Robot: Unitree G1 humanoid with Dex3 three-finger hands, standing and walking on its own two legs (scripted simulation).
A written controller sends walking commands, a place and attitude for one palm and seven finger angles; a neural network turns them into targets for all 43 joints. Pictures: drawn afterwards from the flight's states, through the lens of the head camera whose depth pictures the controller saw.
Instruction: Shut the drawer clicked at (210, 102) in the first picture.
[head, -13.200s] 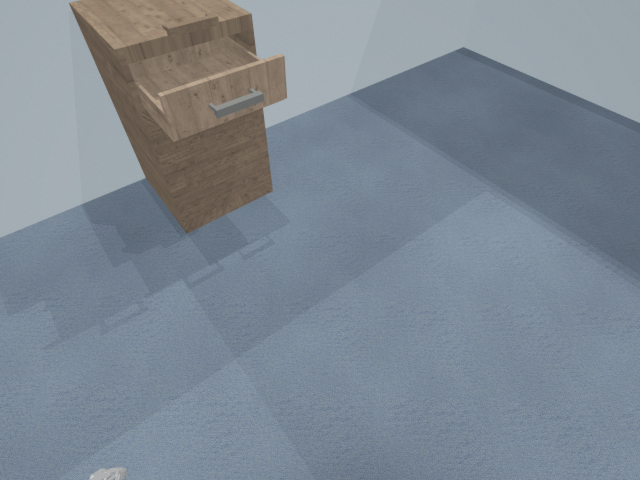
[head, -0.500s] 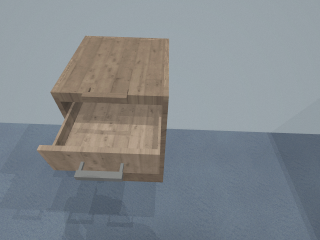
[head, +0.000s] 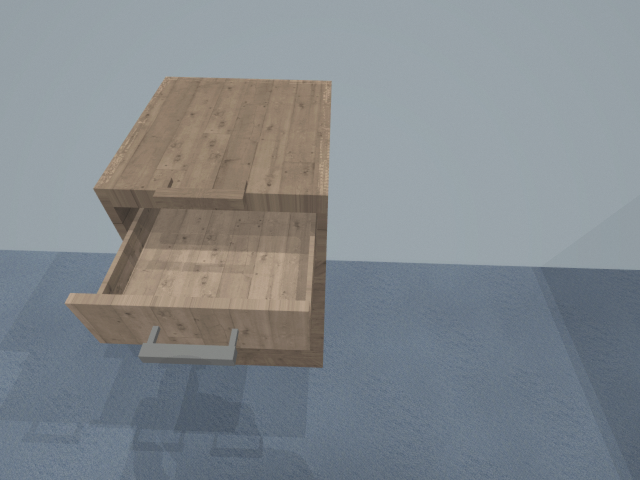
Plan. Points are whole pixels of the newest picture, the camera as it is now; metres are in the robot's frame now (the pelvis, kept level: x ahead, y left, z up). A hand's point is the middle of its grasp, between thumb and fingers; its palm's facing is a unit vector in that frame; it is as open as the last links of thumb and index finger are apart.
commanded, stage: raise the hand and make a fist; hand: left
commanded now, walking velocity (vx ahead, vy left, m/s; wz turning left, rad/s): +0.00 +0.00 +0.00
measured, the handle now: (192, 343) +0.34 +0.24 -0.12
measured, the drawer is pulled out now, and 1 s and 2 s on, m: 0.22 0.22 0.22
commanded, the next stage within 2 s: bring the fist close to the handle in 1.94 s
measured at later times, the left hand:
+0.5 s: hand out of the picture +0.13 +0.14 -0.06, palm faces +0.01 -1.00 +0.03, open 5.8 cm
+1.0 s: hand (169, 462) +0.15 +0.19 -0.04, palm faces +0.01 -1.00 -0.03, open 3.4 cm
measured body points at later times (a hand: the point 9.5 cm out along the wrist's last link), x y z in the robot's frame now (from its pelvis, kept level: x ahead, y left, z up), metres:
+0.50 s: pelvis -0.05 +0.00 -0.09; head -0.03 -0.01 +0.36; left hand +0.13 +0.20 -0.06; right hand +0.20 -0.24 -0.11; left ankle +0.01 +0.14 -0.74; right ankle -0.05 -0.08 -0.74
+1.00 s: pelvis -0.07 +0.03 -0.09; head -0.01 +0.03 +0.36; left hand +0.15 +0.25 -0.04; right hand +0.08 -0.22 -0.17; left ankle +0.01 +0.14 -0.74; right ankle -0.05 -0.08 -0.74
